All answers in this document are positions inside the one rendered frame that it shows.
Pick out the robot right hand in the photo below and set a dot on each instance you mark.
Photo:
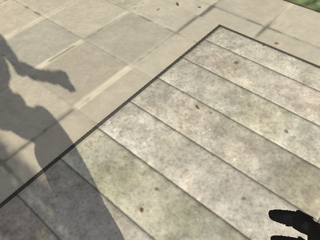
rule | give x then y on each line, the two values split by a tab
299	220

